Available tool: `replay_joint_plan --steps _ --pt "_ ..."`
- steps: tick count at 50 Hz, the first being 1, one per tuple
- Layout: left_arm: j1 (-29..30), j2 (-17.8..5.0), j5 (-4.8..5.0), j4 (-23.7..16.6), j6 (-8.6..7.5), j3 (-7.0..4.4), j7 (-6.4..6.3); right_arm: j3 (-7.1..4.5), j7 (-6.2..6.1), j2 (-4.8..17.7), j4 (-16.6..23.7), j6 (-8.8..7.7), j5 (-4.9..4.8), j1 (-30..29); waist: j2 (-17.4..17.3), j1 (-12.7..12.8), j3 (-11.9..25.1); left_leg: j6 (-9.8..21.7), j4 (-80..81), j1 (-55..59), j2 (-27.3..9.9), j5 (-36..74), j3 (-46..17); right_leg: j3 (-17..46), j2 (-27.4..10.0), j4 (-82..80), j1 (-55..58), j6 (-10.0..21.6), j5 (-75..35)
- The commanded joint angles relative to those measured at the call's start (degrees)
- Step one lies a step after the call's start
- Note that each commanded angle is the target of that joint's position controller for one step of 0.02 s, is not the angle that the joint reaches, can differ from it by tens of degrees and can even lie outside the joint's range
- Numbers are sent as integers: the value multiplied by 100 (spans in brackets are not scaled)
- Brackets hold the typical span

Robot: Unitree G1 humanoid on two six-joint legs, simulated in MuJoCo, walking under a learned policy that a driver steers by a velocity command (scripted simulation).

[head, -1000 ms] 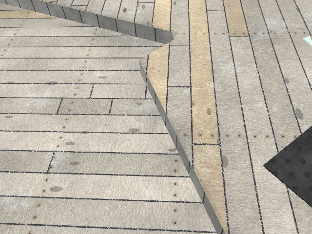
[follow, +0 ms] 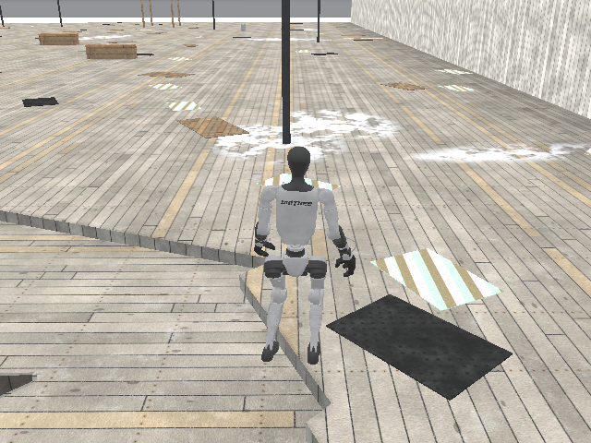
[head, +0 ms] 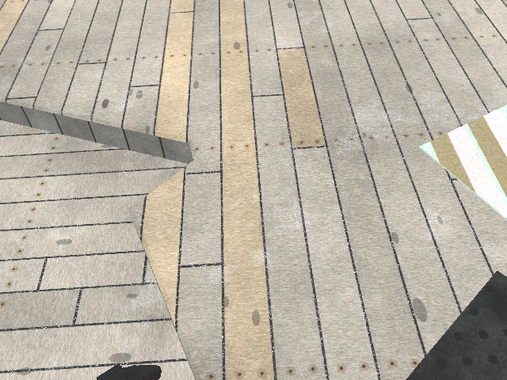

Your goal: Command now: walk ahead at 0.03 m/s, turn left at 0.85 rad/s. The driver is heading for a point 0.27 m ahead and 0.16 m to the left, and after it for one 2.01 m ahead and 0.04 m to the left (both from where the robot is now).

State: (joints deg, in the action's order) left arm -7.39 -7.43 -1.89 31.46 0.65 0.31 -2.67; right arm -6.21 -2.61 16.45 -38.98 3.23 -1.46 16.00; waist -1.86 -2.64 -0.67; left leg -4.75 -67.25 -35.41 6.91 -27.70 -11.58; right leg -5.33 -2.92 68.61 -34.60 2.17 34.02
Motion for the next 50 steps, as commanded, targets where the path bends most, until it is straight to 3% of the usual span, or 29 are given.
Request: replay_joint_plan --steps 1,4,8,11,17,19,21,23,24,25,26,27,28,29,30,31,32,33,36,38,40,41,43,45,46,47,48,49,50 --pt "1228 -335 123 -606 -139 -192 -83 -226 -184 814 308 300 124 527 837 -303 -529 -151 -2168 -587 -442 982 739 2090 -1338 -4138 -344 622 -536" --pt "611 -416 113 -298 -99 -177 -319 -147 -155 682 605 312 60 9 512 -88 -77 -154 -2009 -433 -491 2383 1004 736 -1192 -3645 498 591 -1758" --pt "-453 -747 123 77 -34 -323 -453 84 73 309 1099 194 25 -926 670 479 315 -262 -166 -1010 -808 2471 981 395 -1501 -3475 2402 814 -2604" --pt "-611 -1098 76 114 -8 -498 -451 98 345 358 1271 175 -11 -1241 870 634 476 -345 730 -725 -1049 2155 1056 384 -1930 -3445 2577 1008 -2475" --pt "-326 -1431 93 20 41 -671 -360 -13 608 500 1159 353 -255 -1394 929 723 448 121 2372 887 -1171 2140 1600 -197 -2465 -2829 1439 546 -1576" --pt "-638 -1714 157 117 36 -777 -233 -85 652 569 1132 391 -382 -1469 1075 868 584 360 2623 1386 -1156 1286 1856 -67 -2777 -2970 1305 382 248" --pt "-514 -1780 203 187 45 -790 -208 -151 700 573 913 418 -435 -1132 1066 698 538 625 2941 1992 -1251 908 2030 -135 -2875 -2762 914 209 1094" --pt "-311 -1377 257 443 128 -626 -161 -284 671 624 275 349 -380 48 308 73 619 1040 3846 3427 -1054 1321 2340 -791 -2448 -1063 145 4 1343" --pt "-192 -846 278 546 196 -460 -116 -411 647 818 -180 199 -303 813 -936 -377 356 1444 4294 4037 -889 1172 1808 -1314 -1769 1635 -772 -186 1274" --pt "273 -224 125 245 120 -305 -102 -359 659 1173 -293 -102 -121 754 -2318 -137 -425 1554 2905 4453 -1227 4090 600 -1190 -1183 4754 -3592 -431 1411" --pt "688 -437 195 -366 -221 -286 -48 -419 759 1719 -113 -399 -79 1209 -2220 -453 416 2426 3768 4755 -2087 3806 -1675 -408 -768 5795 -4833 -561 1105" --pt "1793 -485 397 -999 -561 -210 19 -514 799 2038 -155 -559 108 1507 -1467 -853 678 2977 5605 4581 -3094 519 -4055 557 -814 5560 -5354 -650 618" --pt "1837 -707 474 -933 -714 -272 -3 -258 733 1315 -157 -565 -82 962 -432 -430 -67 2833 5609 4560 -3072 -282 -3791 725 -784 5179 -5869 -692 65" --pt "1688 -1061 -434 -451 -510 -352 140 -137 345 1095 -58 -436 408 729 -23 -370 -89 2421 5319 4373 -2632 -344 -2595 356 -852 5282 -5622 -560 -535" --pt "1112 -999 -517 -293 -371 -346 225 -36 224 934 24 -433 394 466 -219 -76 -133 2263 5130 3981 -2220 -136 -2026 377 -764 4944 -5245 -465 -1041" --pt "1017 -941 -490 -299 -249 -310 270 80 205 739 -5 -495 283 414 -349 111 -347 2204 5186 3170 -1960 -190 -1848 418 -710 4585 -4758 -419 -1231" --pt "1309 -649 -394 -541 -183 -226 317 186 129 561 -235 -580 291 386 -389 372 -586 2183 5143 2726 -1846 -370 -1949 845 -640 4708 -4812 -383 -1217" --pt "1339 -628 -358 -646 -156 -157 386 168 111 626 -248 -636 265 332 -103 523 -661 2114 5378 2281 -1735 -619 -1843 944 -614 3955 -4475 -383 -1455" --pt "1227 -928 -280 -668 -116 -155 457 51 106 877 -290 -754 185 419 8 573 -729 2015 6098 1984 -1567 387 -1305 854 -680 1574 -3049 -372 -2320" --pt "1031 -775 -249 -447 -97 -124 498 98 176 646 -524 -820 136 891 -276 331 -521 1954 6373 2384 -1564 1938 -653 465 -633 909 -1875 -165 -2978" --pt "1565 -694 -20 -417 -88 -101 575 153 214 380 -670 -786 188 1204 119 -78 -778 1822 6620 2897 -1330 2025 -152 -42 -394 -1315 -1232 -16 -3245" --pt "1510 -522 82 -292 -61 -72 592 138 241 494 -691 -759 192 1184 -60 -152 -664 1743 6694 3243 -1372 2471 -3 -253 -161 -2108 -605 63 -3270" --pt "720 -613 163 -36 -44 -184 508 67 243 887 -861 -764 293 1339 -807 235 -229 1503 5675 4250 -1735 5973 186 -396 295 -2442 395 231 -2457" --pt "-932 -1215 195 376 -69 -461 275 -67 249 1230 -968 -698 495 1292 -808 1157 627 1338 3101 4316 -1807 8071 581 -425 905 -2746 2086 455 -1162" --pt "-1895 -1665 166 672 -116 -611 173 -52 262 1072 -880 -725 496 1022 -334 1637 1077 1244 1121 3137 -1555 7180 713 185 599 -2665 3570 588 -814" --pt "-2403 -2086 -20 967 -240 -624 202 251 363 -130 -454 -839 377 670 1398 1391 1193 1043 -1364 1050 -544 2474 527 2763 -600 -3476 4582 943 874" --pt "-2136 -2194 84 1153 -263 -689 335 325 483 -238 -190 -967 359 1193 2698 678 1278 995 -1890 -690 118 465 153 6685 -1231 -5667 4923 1302 1695" --pt "-1411 -1795 51 1072 -314 -656 411 290 475 208 -185 -998 453 730 1456 478 435 1063 -2164 -1308 -317 1123 171 6642 -1282 -5748 4435 1443 1859" --pt "-1262 -1537 83 1115 -365 -647 425 306 479 316 -120 -1018 499 293 627 466 201 1002 -2219 -1197 -547 1467 329 5642 -1149 -5438 3712 1508 1085"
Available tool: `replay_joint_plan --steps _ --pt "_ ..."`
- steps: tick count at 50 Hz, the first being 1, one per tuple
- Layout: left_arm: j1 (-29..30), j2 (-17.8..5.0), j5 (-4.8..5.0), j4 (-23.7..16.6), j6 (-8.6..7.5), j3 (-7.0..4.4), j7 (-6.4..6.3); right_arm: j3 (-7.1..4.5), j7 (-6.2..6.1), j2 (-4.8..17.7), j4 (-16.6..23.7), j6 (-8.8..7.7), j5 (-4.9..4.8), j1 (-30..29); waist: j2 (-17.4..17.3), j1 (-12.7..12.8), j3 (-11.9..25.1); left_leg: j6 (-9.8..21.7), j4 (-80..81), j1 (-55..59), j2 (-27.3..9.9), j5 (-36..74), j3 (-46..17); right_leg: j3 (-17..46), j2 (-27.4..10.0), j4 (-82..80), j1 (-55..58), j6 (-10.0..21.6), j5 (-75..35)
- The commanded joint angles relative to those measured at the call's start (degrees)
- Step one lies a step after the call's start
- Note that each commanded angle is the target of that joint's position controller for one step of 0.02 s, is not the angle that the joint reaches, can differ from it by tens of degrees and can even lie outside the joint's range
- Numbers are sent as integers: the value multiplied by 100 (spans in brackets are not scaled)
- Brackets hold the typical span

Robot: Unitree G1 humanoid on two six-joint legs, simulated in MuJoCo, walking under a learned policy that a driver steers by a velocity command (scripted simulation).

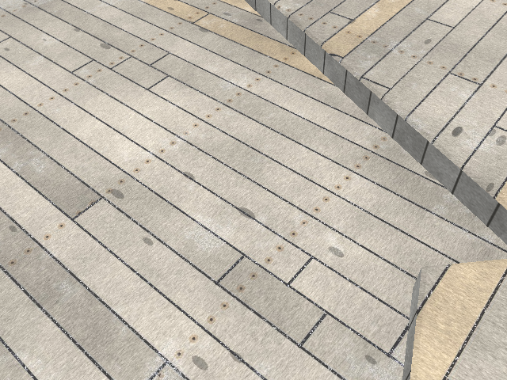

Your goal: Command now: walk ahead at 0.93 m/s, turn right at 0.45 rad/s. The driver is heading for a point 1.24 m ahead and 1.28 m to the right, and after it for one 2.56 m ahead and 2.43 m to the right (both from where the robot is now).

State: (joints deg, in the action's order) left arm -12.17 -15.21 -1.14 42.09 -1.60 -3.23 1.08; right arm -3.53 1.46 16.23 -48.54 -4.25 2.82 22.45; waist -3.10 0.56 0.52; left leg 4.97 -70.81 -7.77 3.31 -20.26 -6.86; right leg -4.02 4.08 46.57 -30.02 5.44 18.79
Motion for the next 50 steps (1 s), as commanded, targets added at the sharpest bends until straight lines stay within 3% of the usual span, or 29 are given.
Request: replay_joint_plan --steps 1,3,5,7,9,11,14,16,17,18,19,20,21,22,23,26,28,31,34,35,37,39,40,41,42,43,45,47,50 --pt "-794 -618 25 147 -180 -261 49 83 66 303 944 -248 162 -639 324 70 -61 1 -1535 -3712 -398 816 -81 4700 -1604 -3151 2512 1083 2020" --pt "-832 -365 68 372 -255 -144 -5 226 56 44 1209 -63 211 -891 506 -263 -384 -186 -1042 -3483 -682 711 -31 3686 -1219 -3247 1285 1049 1431" --pt "-985 -556 139 424 -331 -170 -44 319 50 13 1415 85 208 -1177 613 -344 -616 -380 -646 -3708 -829 581 186 3225 -993 -3511 782 1181 1063" --pt "-1024 -710 170 372 -342 -211 -87 348 84 206 1708 81 130 -1959 366 -215 -873 -600 510 -3549 -873 1201 467 2707 -709 -3966 385 1169 392" --pt "-1277 -734 183 349 -353 -263 -137 419 175 178 1888 9 19 -2516 487 20 -932 -719 2130 -2810 -799 2122 590 2331 -505 -3995 377 954 -1097" --pt "-1489 -892 255 345 -346 -330 -128 479 202 -17 1878 -11 -84 -2746 443 270 -598 -674 3093 -1992 -449 3018 857 2221 -510 -4101 726 764 -2243" --pt "-1638 -1046 269 350 -332 -405 -146 409 92 178 1869 -47 -120 -2841 600 411 -334 -577 4006 -1533 -269 2937 763 2360 -687 -3510 1947 524 -3468" --pt "-1677 -1286 165 366 -318 -450 -177 216 -54 576 1670 -86 -120 -2020 650 3 420 -481 4166 -452 34 1915 714 2383 -697 -2030 2601 286 -5119" --pt "-1412 -1463 114 309 -326 -501 -152 102 -165 767 1441 -102 -156 -998 718 -606 918 -429 4151 577 -111 1474 698 2323 -609 -720 2367 217 -5073" --pt "-1231 -1092 75 196 -396 -427 -116 -43 -309 1100 1261 -121 -71 136 595 -1082 1549 -297 3713 2008 -788 302 174 2237 -453 814 1494 214 -4029" --pt "-1485 8 162 26 -442 -163 -94 -120 -382 1377 1189 -140 188 690 -898 -878 2187 -93 3994 3400 -2461 -1652 -1839 1678 59 2699 -97 255 585" --pt "-1863 -214 403 -315 -389 -96 -96 -208 -279 1648 1259 -125 163 145 -2389 -408 2749 416 5517 3424 -3232 -2615 -4840 1237 151 3781 -1052 214 850" --pt "-1226 -648 208 -84 -267 -177 -146 -123 -237 885 1389 -77 123 -557 -1032 -464 1632 344 5636 2491 -2679 -3011 -3815 1056 -292 3853 -1375 236 77" --pt "-783 -689 87 -107 -212 -197 -72 -21 -226 492 1314 -70 70 -781 -283 -455 884 268 5493 1642 -2420 -1763 -2613 952 -488 3535 -1298 185 -345" --pt "-520 -608 45 -135 -161 -189 6 13 -222 373 1157 -78 106 -724 130 -402 537 166 5536 1078 -2213 -631 -1858 929 -641 3319 -1129 132 -443" --pt "-102 -172 -69 -389 76 -72 199 114 -172 21 586 -216 -53 -206 -140 -218 -16 -46 5688 498 -1779 852 -398 873 -938 3174 -1283 117 -416" --pt "190 -151 -68 -645 182 -14 252 118 -106 58 467 -314 -132 -184 -233 -58 -204 -65 5826 394 -1940 1705 115 829 -1073 3054 -1632 75 -555" --pt "797 -241 -69 -962 179 63 286 106 -134 234 368 -381 -84 -298 -107 84 -545 -206 6164 101 -1701 2672 1198 533 -1015 2353 -1653 46 -1353" --pt "1441 -256 -32 -1126 139 158 376 96 -177 421 189 -378 -103 -88 193 5 -897 -410 6363 74 -1361 3870 2029 -208 -766 728 -1014 205 -1875" --pt "1535 -232 -28 -1120 128 185 399 93 -198 524 147 -379 -94 25 157 -12 -830 -504 6178 183 -1307 5202 2243 -555 -511 422 -569 324 -1851" --pt "1240 -385 -21 -1036 100 152 389 12 -303 906 135 -300 -104 231 -149 236 -437 -559 5357 668 -1473 7489 2294 -834 -96 51 173 489 -1624" --pt "-339 -787 -18 -590 79 -38 294 -106 -396 1293 282 -122 -62 -146 -400 1106 345 -492 3396 613 -1770 8560 2128 -627 191 -77 1757 735 -1008" --pt "-1807 -1034 18 -139 49 -214 179 -141 -375 1365 458 1 -29 -496 -321 1742 963 -381 1448 -165 -1727 7699 1998 -108 196 -662 3447 986 -851" --pt "-1702 -1359 203 -24 120 -450 37 -134 -271 1055 497 36 -50 -672 885 1533 824 -476 -1012 -1658 -564 2085 1989 656 -64 -1192 4434 1112 -519" --pt "-784 -1929 -41 -336 195 -455 11 86 -178 356 1094 -74 -13 -122 1768 293 877 -694 -2737 -3749 -131 -750 1383 3435 -1328 -1487 5046 1866 -1140" --pt "-1045 -1946 -43 -538 227 -532 -39 85 -142 696 1468 -235 -48 -508 1164 742 1707 -698 -2861 -4400 -154 -338 233 5096 -1852 -2737 5414 2486 456" --pt "-900 -1323 -4 -257 94 -412 -157 142 -126 687 1524 -336 11 -912 12 223 118 -655 -1551 -4385 -726 127 121 4702 -1674 -3340 3562 1970 400" --pt "-539 -1126 42 -266 -108 -305 -219 203 -150 525 1413 -100 204 -676 -210 -278 -245 -787 -885 -3624 -959 35 167 3671 -1147 -3293 2176 1685 -1005" --pt "-449 -1088 102 -182 -245 -253 -178 278 -93 347 1632 123 186 -1172 -200 -391 -497 -1014 639 -2785 -1082 125 524 2711 -506 -3467 746 1504 -1759"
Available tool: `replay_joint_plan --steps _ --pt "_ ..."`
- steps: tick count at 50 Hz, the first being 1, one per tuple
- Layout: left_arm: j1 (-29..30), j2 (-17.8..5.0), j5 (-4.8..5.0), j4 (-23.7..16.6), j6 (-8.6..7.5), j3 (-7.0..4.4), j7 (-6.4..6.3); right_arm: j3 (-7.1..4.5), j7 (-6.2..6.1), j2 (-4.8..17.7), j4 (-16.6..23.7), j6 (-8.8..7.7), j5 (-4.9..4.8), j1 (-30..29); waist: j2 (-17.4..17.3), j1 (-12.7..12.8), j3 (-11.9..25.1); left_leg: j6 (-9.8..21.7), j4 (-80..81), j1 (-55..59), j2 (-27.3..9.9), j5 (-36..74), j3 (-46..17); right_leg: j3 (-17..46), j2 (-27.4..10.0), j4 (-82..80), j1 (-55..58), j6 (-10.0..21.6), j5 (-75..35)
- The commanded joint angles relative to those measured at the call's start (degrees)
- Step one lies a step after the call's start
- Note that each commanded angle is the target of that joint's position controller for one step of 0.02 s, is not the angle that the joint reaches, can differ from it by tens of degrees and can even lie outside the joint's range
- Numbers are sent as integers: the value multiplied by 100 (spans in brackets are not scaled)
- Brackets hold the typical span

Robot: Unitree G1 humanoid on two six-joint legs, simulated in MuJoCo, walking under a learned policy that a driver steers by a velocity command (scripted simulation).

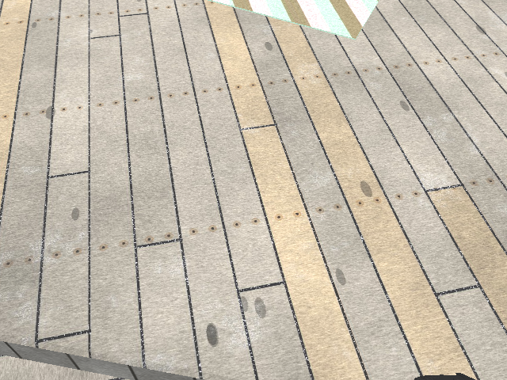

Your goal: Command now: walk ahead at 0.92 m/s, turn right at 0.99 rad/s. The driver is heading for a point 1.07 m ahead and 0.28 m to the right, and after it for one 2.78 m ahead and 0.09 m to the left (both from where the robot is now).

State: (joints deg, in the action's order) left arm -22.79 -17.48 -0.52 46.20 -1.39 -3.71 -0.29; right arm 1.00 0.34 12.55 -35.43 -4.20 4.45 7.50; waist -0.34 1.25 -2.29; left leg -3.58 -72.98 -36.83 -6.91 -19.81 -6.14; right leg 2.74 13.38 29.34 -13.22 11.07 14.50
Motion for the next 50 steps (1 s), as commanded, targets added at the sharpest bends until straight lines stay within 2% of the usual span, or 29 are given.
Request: replay_joint_plan --steps 1,5,7,8,9,10,11,12,14,17,22,23,24,25,26,27,28,29,31,33,37,38,41,44,45,46,48,49,50 --pt "635 -869 20 -592 -276 -213 -42 -122 50 612 483 96 -50 -36 -367 -400 -430 -169 1660 506 4 586 571 1816 -1250 -1621 -1313 793 -2348" --pt "223 -941 109 -371 -151 -327 -11 -40 -4 453 460 12 -332 -259 241 51 340 142 3514 2060 890 2593 846 1386 -800 -454 -821 -100 -4300" --pt "464 -927 80 -559 -117 -359 -57 -188 -103 870 313 -53 -273 403 193 -287 848 291 4014 2747 1045 2365 520 1784 -670 926 -400 -451 -4657" --pt "580 -890 203 -648 -138 -366 -38 -293 -127 1024 133 -149 -178 1158 -550 -760 1313 442 4713 4531 748 3248 344 1677 -302 2497 -1174 -862 -4428" --pt "1012 -698 220 -786 -195 -293 -33 -395 -214 1077 -116 -143 -267 1850 -883 -1232 1703 527 5056 6013 -119 4787 -130 1009 -168 3850 -2171 -1017 -1544" --pt "520 -101 197 -971 -229 -138 -126 -415 -208 1308 -189 -128 -119 2041 -1423 -749 1667 866 4048 6881 -1705 8434 -790 579 -193 5219 -3522 -953 2658" --pt "-27 -522 232 -1092 -172 -177 -190 -532 -183 1401 -181 -32 -79 1906 -1976 -419 2990 1918 3289 7558 -2989 8891 -1672 464 -654 6849 -4090 -1095 2693" --pt "547 -559 111 -1106 -97 -193 -246 -554 -208 1093 13 -9 -29 1726 -1220 -829 2852 1939 3879 6877 -2759 6853 -1609 499 -1186 7044 -4444 -1011 2271" --pt "1780 -242 -96 -1621 142 -164 -282 -409 -264 699 -147 -79 -104 1274 -848 -672 1115 1196 5003 4957 -2300 3871 -1044 520 -1554 6913 -4786 -1041 2527" --pt "1865 -18 -111 -2222 504 -75 -35 -511 -211 1076 -285 -115 -269 477 -838 0 -27 725 6034 2711 -2002 3450 427 252 -1854 5849 -3886 -1061 1978" --pt "1275 85 -1 -2224 385 10 38 -648 -115 1151 -225 99 -272 -278 -649 548 1032 420 5014 2327 -551 3528 1951 -214 -1516 2606 -1098 -820 451" --pt "669 -99 -3 -1998 285 -82 -43 -673 -67 1216 -131 230 -304 -133 161 828 1813 289 3373 2208 -258 3667 2033 -158 -1291 1639 368 -741 -427" --pt "92 -309 31 -1788 249 -203 -190 -656 -1 1211 133 309 -326 -279 1514 1267 2348 -61 1152 555 -71 1320 1865 421 -1497 385 2550 -514 -2043" --pt "-292 -509 253 -1655 341 -313 -426 -436 98 831 374 381 -117 -456 2500 1327 2670 -185 -834 -1203 166 -2321 1272 884 -1926 514 3875 -522 -2617" --pt "-516 -552 216 -1704 421 -280 -674 -350 94 542 339 475 -74 -852 1636 1398 2199 96 -1907 -1558 290 -2563 702 517 -1913 23 3476 -642 -2836" --pt "-882 -695 84 -1577 453 -279 -804 -301 50 343 381 539 -214 -487 1575 1152 2205 111 -2958 -2275 676 -3208 104 728 -2492 1340 4159 -760 -4835" --pt "-306 -959 -79 -1592 512 -334 -863 -208 -12 433 554 521 -331 -310 1161 664 2481 136 -3164 -2912 891 -2632 243 1141 -2973 1165 4476 -598 -4738" --pt "680 -1055 -107 -1761 575 -319 -789 -172 -114 598 492 560 -395 158 795 -27 2483 -11 -2669 -2173 837 -1924 479 1396 -3145 612 3389 -716 -3347" --pt "2907 -477 -331 -2126 515 -47 -465 -395 -265 926 -183 792 -345 1585 11 -1420 1716 -335 -2060 34 1119 -1096 1468 29 -2187 344 781 -1074 -1864" --pt "3469 -395 -358 -2195 369 9 -363 -554 -297 985 -36 1198 -341 2135 587 -1915 1027 -184 -1818 1094 1180 -872 1516 -196 -2115 162 -998 -941 -1614" --pt "2572 -313 -367 -2184 135 -20 -354 -494 -405 660 650 1419 -254 1292 380 -1140 801 438 -2953 -404 1105 -673 265 1184 -3369 792 -459 -91 -1532" --pt "2968 -419 124 -2306 88 127 -305 -608 -537 1079 515 1269 -568 2119 723 -1329 853 212 -3019 -686 937 -1462 -473 1329 -3402 816 -73 -142 -1611" --pt "2923 -474 97 -2221 154 99 -176 -595 -540 946 446 1124 -380 2352 15 -1182 1061 -97 -2507 -826 1027 -1493 226 995 -3058 722 759 -292 -1403" --pt "3492 -451 140 -2291 253 54 23 -461 -427 529 146 1152 -336 3217 273 -1530 1165 -93 -909 -99 797 -2164 741 137 -2576 590 1003 -776 -1482" --pt "3442 -227 -314 -2186 330 12 -74 -359 -306 250 286 1285 -179 3157 -330 -1638 648 475 574 291 1044 -2486 1712 -361 -2366 537 791 -1006 -667" --pt "3562 -234 -239 -2171 380 -16 -93 -315 -214 60 277 1364 -181 3359 -224 -1765 459 788 1669 547 987 -2357 2204 -883 -2099 738 1004 -1201 -148" --pt "3254 616 -90 -2079 562 184 -62 -243 -86 -268 336 1328 -308 2943 -1140 -1352 227 1486 3202 759 1171 226 2102 -1975 -818 3152 789 -1057 1822" --pt "3913 990 -68 -2735 592 308 49 -201 -74 78 534 1060 -119 2744 -2644 -1416 8 2020 3450 414 1048 2883 -567 -1322 95 5791 -253 -1223 3676" --pt "2520 1185 105 -3109 679 333 -65 -423 -58 1367 1460 662 -54 507 -2786 68 231 2551 4900 55 -639 2226 -4769 777 153 6953 -1239 -1054 3503"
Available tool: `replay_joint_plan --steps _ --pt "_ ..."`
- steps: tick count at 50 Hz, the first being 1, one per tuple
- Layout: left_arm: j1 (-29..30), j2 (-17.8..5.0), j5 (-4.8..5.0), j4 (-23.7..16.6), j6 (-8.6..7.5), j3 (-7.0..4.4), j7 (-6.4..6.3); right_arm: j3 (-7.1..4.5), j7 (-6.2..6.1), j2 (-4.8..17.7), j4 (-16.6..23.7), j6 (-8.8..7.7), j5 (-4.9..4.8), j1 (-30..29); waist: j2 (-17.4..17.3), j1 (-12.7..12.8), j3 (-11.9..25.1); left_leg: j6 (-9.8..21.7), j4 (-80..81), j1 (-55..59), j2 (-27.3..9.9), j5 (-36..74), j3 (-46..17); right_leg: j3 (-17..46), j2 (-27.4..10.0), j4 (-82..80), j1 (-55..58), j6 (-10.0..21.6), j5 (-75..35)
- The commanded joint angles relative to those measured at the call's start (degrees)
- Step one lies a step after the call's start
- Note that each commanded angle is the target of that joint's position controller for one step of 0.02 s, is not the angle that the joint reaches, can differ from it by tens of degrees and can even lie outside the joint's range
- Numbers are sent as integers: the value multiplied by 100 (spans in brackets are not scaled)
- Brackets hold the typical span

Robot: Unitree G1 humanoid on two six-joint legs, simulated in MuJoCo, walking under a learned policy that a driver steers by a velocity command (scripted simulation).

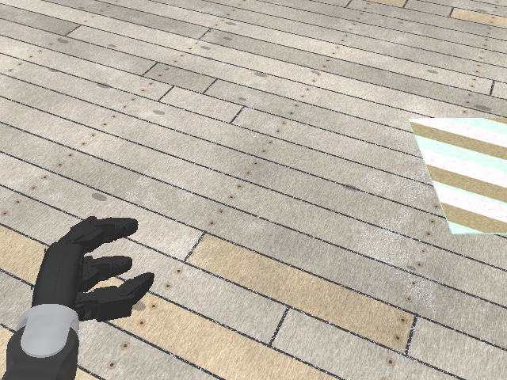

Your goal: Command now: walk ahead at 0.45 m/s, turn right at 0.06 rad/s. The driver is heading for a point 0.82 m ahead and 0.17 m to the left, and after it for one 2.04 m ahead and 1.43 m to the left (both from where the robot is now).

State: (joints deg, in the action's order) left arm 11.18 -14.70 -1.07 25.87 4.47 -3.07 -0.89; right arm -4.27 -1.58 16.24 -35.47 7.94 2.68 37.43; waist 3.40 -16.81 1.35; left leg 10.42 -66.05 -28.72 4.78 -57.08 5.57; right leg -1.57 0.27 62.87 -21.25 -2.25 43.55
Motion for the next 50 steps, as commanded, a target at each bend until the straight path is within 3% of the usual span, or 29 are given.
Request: replay_joint_plan --steps 1,2,3,4,5,6,7,8,9,10,12,15,18,24,27,28,29,30,31,32,33,34,37,38,40,42,45,47,50 --pt "-1374 56 55 -762 -46 61 -137 -167 27 1383 2062 -785 -45 -4008 -1536 2355 -162 1003 3897 -2228 -2727 4379 -7297 2406 220 3145 220 802 -530" --pt "-1465 -384 -86 -346 -196 -72 -224 77 -51 556 1775 -828 120 -3800 -22 2303 227 -66 2627 -2713 -1511 5066 -4805 1762 -51 1091 1552 964 -531" --pt "-2126 -281 54 7 -386 -27 -179 155 -225 165 1157 -716 283 -3063 657 2441 283 -585 1418 -2274 -544 5263 -2369 678 -178 -3305 2231 1007 -831" --pt "-1711 269 261 377 -388 76 0 72 -344 215 104 -474 139 -1363 1410 1663 83 -345 -182 -1763 249 2202 -1178 2 -281 -5509 2591 634 -3606" --pt "-1531 874 120 593 -164 241 87 85 -309 20 -465 -323 7 -490 1177 1203 34 -409 -1717 -1710 873 1850 -530 -342 17 -5580 2428 323 -3764" --pt "-1402 913 110 696 -130 411 88 135 -194 -420 -352 -201 77 -524 781 639 -127 -417 -3466 -2919 1072 1929 -900 -66 -290 -3698 2608 63 -5249" --pt "-1835 -29 144 788 -357 135 -2 18 -133 21 70 -295 139 -841 516 882 584 -628 -3790 -3333 454 2902 -1189 785 -1402 -3072 2939 362 -6327" --pt "-2049 -708 77 655 -560 -155 -81 65 -181 66 433 -500 188 -1418 1001 1359 1058 -823 -3177 -3351 -26 3506 -1532 2831 -2185 -4248 2448 787 -2336" --pt "-2107 -142 25 725 -669 22 -53 90 -104 -54 434 -580 194 -2321 247 1516 -154 -996 -3741 -4289 -6 3928 -1381 3118 -1682 -4787 1987 802 -478" --pt "-2343 -37 -52 893 -816 86 -19 154 -10 -243 397 -633 178 -2698 44 1624 -527 -947 -4018 -4849 79 3835 -1466 3167 -1516 -4783 2171 1008 -650" --pt "-2690 -67 -28 1267 -913 97 -25 239 203 -386 476 -610 141 -3067 18 1567 -705 -936 -3957 -5339 -199 3782 -1161 3056 -1260 -4849 2241 1300 -644" --pt "-3630 341 13 1874 -1004 142 94 470 256 -905 690 -658 97 -3761 -107 1716 -789 -854 -4625 -5705 -379 3328 -845 3099 -1079 -4985 1907 1579 -209" --pt "-4128 282 -14 2294 -1064 127 61 649 263 -1124 1082 -714 110 -4474 -102 1767 -966 -774 -4806 -5941 -638 3250 -664 2972 -1012 -5181 1493 1593 -150" --pt "-4775 -104 -19 2466 -973 37 -175 694 354 -718 1562 -660 29 -5205 -170 2058 -538 -745 -2229 -3532 -1008 3343 0 2020 -1052 -6318 1666 1673 -3449" --pt "-4576 -526 -35 2340 -936 25 -126 704 368 -841 1231 -732 -193 -4557 296 1705 36 -219 -792 -826 -265 1965 821 679 -1127 -5322 1518 1470 -9431" --pt "-4925 -649 -70 2445 -957 21 -84 598 314 -656 1096 -764 -243 -4212 515 1602 503 -104 -688 22 135 1405 918 579 -1291 -4392 1645 1498 -11930" --pt "-4887 -785 -50 2475 -1003 -23 -21 413 222 -397 880 -835 -315 -3207 848 1033 918 77 -21 1197 248 1697 533 658 -1454 -3053 1465 1466 -12962" --pt "-4219 -1023 18 2208 -1096 -155 49 153 117 148 562 -916 -179 -1846 818 228 1489 429 756 2757 -333 1372 -846 526 -1247 -1091 328 1292 -11835" --pt "-3584 -392 246 1610 -1251 -44 222 -79 104 849 224 -1008 -26 -996 -992 78 1892 969 2760 4118 -1894 -327 -4422 616 28 1600 -2105 869 -5955" --pt "-2889 -463 -45 1338 -1400 -153 339 -108 94 875 7 -946 -119 -1117 -886 250 1566 659 4586 3615 -2137 -729 -6636 1486 505 2563 -3024 1035 -3461" --pt "-2729 -83 -59 1122 -1368 -107 337 -49 87 658 -85 -968 -113 -1945 -628 941 293 676 4469 2595 -2274 -685 -5884 1422 270 3210 -3629 1041 -3474" --pt "-2779 130 -67 1086 -1292 -28 305 -2 129 327 -273 -1019 -103 -2135 -210 1269 -260 624 4413 1572 -2261 -110 -5011 1092 49 3392 -3462 1008 -3530" --pt "-3020 852 -28 871 -785 199 201 300 223 -778 -923 -1326 -3 -2411 -795 2300 -892 203 4851 -296 -1888 1062 -3003 1114 -3 4359 -3663 857 -2529" --pt "-2822 885 -87 713 -686 291 172 270 279 -688 -1062 -1396 -96 -2363 -788 2408 -995 0 5117 -418 -1718 1419 -2449 1181 -125 4077 -3821 891 -2686" --pt "-2327 323 -50 448 -633 242 241 176 280 -229 -1015 -1427 -200 -2725 -952 2564 -1303 -43 6091 -1408 -1355 1985 -1501 831 -319 1697 -2688 657 -3440" --pt "-1994 -220 -24 565 -641 37 348 120 204 44 -1061 -1574 -240 -2469 -636 2352 -1179 191 6524 -727 -1155 3169 -1078 358 -576 764 -2269 513 -4319" --pt "-1428 92 16 707 -697 120 473 18 171 291 -1236 -1648 -319 -1618 5 1844 -893 110 6886 995 -967 4786 -583 -179 -601 -1130 -1657 802 -5046" --pt "-997 219 38 696 -709 165 508 -9 179 473 -1325 -1588 -285 -1190 -261 1589 -725 66 6858 2353 -1066 6359 -363 -583 -294 -2158 -1444 920 -4905" --pt "-973 -115 3 724 -719 39 432 -42 114 832 -1358 -1498 -136 -882 -1226 1660 -151 -100 5542 4033 -1454 10652 -169 -951 333 -2828 -856 1029 -3997"
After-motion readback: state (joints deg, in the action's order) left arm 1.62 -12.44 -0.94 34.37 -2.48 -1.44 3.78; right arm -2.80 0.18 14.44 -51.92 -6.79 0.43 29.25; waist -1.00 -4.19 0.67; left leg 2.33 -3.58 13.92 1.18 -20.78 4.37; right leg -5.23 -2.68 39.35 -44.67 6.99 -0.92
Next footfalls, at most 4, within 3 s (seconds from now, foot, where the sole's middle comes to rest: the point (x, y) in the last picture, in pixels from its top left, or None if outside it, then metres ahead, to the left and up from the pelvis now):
0.12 right None -0.14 -0.04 -0.77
0.58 left None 0.17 0.18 -0.65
1.06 right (186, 349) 0.61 0.02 -0.65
1.48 left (93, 233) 1.05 0.22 -0.65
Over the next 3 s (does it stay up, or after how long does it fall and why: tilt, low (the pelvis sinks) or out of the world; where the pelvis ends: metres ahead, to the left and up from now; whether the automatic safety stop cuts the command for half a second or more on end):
stays up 1.12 0.38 0.10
